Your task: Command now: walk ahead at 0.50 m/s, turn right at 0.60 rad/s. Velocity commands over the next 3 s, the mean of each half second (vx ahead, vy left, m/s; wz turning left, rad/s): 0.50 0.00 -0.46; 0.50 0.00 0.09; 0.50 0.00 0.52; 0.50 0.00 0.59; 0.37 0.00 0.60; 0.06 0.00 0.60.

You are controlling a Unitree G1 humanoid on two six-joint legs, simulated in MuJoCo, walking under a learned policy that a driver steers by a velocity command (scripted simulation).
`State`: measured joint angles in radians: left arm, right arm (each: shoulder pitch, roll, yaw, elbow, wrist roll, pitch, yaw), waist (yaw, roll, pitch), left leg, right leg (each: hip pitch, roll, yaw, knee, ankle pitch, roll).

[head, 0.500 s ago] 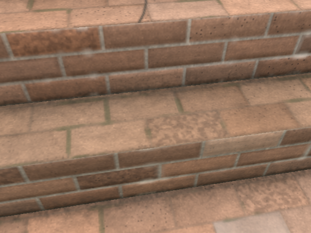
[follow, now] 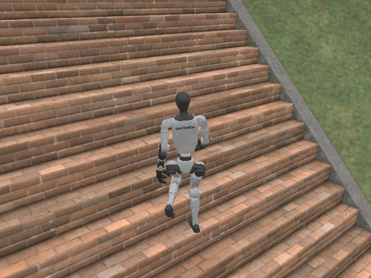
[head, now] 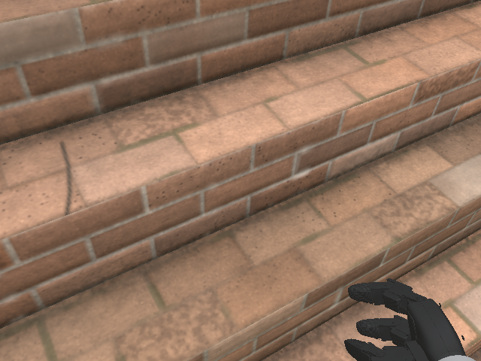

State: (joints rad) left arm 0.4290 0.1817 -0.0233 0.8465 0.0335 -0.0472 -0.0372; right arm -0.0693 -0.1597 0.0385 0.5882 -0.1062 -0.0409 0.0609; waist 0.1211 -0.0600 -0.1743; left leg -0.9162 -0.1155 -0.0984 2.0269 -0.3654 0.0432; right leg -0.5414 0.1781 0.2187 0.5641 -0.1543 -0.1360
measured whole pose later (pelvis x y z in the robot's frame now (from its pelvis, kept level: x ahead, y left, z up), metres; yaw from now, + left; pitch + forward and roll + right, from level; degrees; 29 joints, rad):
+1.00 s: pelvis +0.28 -0.17 +0.18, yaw -10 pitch +1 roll -8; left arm 0.25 0.30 -0.01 1.07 0.05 -0.03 -0.04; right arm 0.26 -0.19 -0.08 1.07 -0.06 -0.09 0.12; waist 0.02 0.00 -0.03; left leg -0.83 -0.02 -0.09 1.83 -0.22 0.25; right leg -0.48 -0.01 -0.48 0.76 -0.35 -0.02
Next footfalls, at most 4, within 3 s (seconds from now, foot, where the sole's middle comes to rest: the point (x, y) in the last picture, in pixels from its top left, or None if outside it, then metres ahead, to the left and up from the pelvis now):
0.22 left None -0.06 0.12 -0.76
0.70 right None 0.41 -0.26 -0.54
1.14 left None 0.41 -0.14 -0.54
1.48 right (437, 331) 0.60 -0.39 -0.54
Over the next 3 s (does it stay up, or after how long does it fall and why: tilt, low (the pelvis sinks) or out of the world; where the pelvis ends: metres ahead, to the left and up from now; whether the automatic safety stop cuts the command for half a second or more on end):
stays up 0.79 -0.15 0.61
